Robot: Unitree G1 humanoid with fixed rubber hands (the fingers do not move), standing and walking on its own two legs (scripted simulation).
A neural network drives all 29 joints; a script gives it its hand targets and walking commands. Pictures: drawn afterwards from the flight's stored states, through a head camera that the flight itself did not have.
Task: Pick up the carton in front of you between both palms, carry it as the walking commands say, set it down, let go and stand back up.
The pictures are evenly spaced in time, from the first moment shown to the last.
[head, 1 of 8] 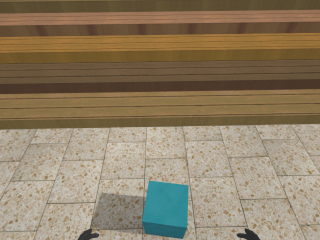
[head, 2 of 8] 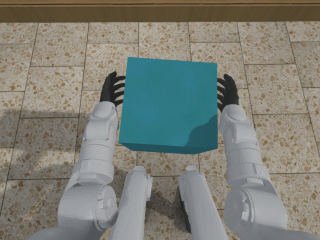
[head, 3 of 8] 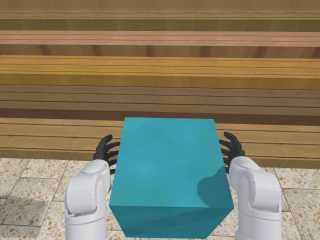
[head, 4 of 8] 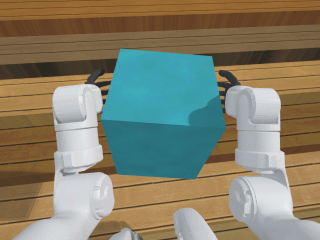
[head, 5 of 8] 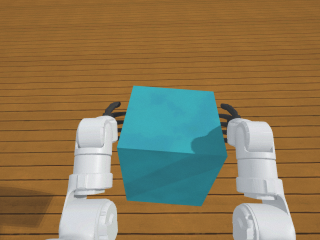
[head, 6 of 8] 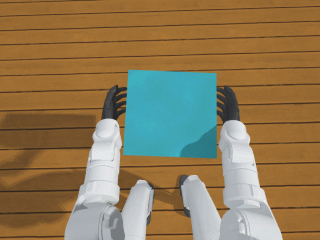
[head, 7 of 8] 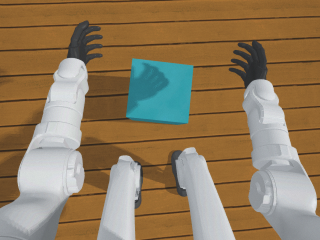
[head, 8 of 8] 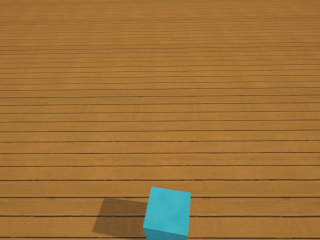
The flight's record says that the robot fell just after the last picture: no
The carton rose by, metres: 1.88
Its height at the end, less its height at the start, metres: +1.12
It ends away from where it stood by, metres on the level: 5.08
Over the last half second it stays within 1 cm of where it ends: yes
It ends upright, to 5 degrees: yes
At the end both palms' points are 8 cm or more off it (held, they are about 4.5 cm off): yes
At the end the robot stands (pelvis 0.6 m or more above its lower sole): yes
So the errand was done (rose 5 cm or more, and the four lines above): yes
